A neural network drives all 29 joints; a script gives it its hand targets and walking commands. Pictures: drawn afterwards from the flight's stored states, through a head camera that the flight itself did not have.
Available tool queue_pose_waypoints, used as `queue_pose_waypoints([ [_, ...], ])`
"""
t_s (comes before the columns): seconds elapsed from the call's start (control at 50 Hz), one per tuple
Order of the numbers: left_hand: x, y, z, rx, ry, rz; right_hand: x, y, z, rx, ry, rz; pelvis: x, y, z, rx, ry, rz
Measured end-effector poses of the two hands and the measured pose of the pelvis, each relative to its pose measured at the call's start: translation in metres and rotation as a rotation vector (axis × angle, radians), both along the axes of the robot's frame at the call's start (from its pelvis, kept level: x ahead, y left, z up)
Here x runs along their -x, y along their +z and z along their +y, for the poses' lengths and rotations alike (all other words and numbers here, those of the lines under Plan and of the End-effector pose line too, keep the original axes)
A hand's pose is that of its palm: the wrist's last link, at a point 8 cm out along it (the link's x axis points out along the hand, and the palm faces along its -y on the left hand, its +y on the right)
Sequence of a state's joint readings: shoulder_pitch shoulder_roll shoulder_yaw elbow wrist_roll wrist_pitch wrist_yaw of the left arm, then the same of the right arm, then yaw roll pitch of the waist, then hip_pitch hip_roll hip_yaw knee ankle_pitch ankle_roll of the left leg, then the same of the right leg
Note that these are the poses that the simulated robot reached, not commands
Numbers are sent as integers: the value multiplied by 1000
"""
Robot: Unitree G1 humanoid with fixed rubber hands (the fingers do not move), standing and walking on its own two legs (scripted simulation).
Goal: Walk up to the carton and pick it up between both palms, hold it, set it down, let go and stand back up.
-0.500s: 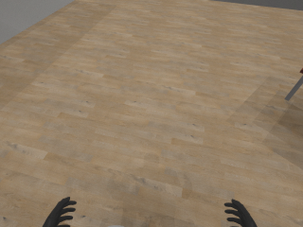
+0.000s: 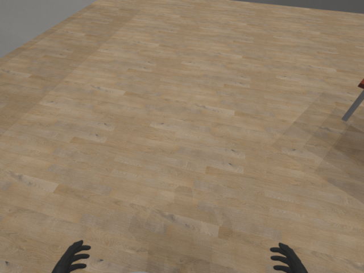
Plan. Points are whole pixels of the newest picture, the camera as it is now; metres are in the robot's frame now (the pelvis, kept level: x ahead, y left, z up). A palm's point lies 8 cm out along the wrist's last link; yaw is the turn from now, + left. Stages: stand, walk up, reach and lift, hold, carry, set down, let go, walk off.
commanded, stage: stand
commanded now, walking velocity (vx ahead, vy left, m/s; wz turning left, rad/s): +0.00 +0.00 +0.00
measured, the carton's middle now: out of the picture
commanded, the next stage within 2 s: none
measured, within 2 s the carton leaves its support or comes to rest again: neither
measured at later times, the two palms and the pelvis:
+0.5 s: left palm out of the picture +0.12 +0.26 -0.08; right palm out of the picture +0.12 -0.26 -0.09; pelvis +0.00 +0.00 +0.00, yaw +0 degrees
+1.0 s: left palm out of the picture +0.12 +0.26 -0.08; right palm out of the picture +0.12 -0.26 -0.08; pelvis +0.01 +0.00 +0.01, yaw +0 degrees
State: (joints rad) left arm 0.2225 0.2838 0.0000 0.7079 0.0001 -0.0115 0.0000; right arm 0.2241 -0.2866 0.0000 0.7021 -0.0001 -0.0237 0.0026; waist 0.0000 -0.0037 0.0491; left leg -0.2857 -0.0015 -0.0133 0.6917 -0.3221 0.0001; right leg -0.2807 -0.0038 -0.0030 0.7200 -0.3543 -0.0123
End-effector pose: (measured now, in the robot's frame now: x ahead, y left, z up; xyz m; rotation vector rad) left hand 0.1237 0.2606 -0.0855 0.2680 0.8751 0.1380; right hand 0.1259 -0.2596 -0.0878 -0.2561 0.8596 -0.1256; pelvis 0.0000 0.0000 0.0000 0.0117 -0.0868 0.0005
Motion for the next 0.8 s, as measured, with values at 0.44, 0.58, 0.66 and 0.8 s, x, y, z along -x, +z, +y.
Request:
queue_pose_waypoints([
  [0.44, 3, 1, -1, -3, 4, 19, 2, 0, -3, -3, -2, 18, -1, 3, -2, -3, 0, 3],
  [0.58, 4, 2, -2, -5, 6, 29, 4, -1, -5, -3, -4, 31, -2, 5, -4, -5, 0, 7],
  [0.66, 3, 2, -2, -5, 7, 32, 3, 0, -5, -4, -4, 31, -3, 5, -4, -5, 0, 6],
  [0.8, 2, 4, -2, -5, 8, 34, 2, 1, -5, -2, -5, 37, -5, 7, -3, -5, 0, 6],
])
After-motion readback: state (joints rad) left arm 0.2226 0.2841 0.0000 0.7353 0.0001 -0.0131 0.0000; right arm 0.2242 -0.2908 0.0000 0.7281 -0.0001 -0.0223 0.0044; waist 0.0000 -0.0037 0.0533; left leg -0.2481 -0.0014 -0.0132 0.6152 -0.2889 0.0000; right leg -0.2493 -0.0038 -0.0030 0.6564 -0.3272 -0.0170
